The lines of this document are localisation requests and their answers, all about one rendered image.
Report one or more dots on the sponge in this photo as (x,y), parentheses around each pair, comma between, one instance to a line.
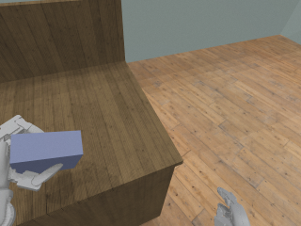
(37,152)

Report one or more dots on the table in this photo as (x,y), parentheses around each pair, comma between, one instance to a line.
(63,68)

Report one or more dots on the left robot hand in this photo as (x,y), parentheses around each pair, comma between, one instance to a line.
(29,179)

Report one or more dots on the right robot hand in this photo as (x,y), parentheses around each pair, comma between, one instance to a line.
(235,216)

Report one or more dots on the left robot forearm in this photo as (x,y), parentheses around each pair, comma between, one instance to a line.
(7,210)

